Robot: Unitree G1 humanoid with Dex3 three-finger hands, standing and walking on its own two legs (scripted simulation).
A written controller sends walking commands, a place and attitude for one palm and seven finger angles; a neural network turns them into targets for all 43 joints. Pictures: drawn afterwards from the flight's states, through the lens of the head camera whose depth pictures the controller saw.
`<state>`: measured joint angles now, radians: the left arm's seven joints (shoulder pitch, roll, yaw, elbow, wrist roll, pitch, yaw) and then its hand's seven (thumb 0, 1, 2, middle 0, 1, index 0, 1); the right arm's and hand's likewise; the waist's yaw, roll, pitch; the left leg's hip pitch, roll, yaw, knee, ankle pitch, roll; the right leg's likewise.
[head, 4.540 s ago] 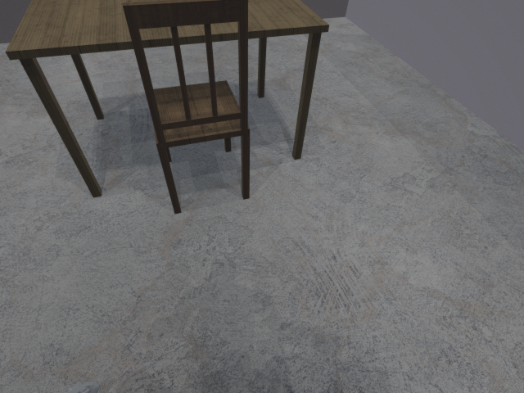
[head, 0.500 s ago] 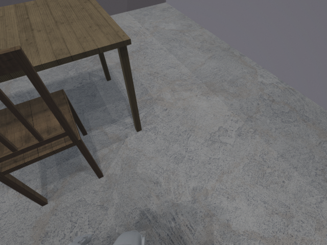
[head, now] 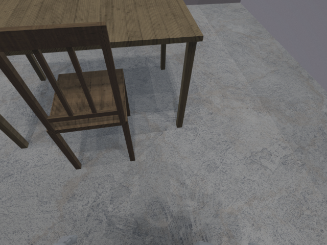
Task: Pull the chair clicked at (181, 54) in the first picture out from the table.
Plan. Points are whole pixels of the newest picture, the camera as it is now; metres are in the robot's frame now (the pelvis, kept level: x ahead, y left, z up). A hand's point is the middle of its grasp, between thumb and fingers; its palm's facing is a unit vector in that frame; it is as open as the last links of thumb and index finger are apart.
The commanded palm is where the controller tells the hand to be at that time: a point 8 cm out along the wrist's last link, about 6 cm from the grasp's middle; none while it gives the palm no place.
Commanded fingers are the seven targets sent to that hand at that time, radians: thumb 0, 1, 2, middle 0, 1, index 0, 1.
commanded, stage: turn to face it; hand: left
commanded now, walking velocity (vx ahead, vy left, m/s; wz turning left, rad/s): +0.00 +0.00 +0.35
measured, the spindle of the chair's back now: (56, 87) +0.65 +0.46 -0.07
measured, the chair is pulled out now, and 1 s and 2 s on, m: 0.00 0.00 0.00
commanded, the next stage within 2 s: take the last steps up to it in 0.20 s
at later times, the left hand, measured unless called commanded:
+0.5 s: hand out of the picture -0.03 +0.22 -0.19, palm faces +0.24 -0.95 -0.19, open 7.4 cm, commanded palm none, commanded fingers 0.00 0.90 0.90 -0.20 -0.30 -0.20 -0.30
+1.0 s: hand (86, 216) +0.21 +0.24 -0.17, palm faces +0.16 -0.98 -0.14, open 7.4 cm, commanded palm none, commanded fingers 0.00 0.90 0.90 -0.20 -0.30 -0.20 -0.30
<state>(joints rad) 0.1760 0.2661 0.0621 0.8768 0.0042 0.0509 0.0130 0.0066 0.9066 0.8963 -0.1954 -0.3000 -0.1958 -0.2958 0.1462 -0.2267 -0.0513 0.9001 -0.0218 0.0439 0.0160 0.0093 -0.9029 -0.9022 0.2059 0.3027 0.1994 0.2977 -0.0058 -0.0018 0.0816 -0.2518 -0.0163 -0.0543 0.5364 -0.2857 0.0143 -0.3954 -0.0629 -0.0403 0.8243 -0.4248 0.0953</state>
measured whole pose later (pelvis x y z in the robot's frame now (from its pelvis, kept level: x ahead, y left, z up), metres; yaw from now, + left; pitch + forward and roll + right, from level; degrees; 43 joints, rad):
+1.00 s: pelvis +0.15 +0.06 -0.01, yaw +12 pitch -1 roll +0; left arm 0.13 0.16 0.04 1.02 0.01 0.01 -0.01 0.01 0.91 0.90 -0.19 -0.30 -0.20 -0.30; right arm 0.52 -0.09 -0.02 1.18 -0.02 -0.06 -0.04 0.01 -0.91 -0.90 0.20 0.30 0.20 0.30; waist -0.07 -0.01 0.06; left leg 0.14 -0.04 0.06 0.28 -0.40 0.06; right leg -0.50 -0.07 -0.11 0.74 -0.25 -0.02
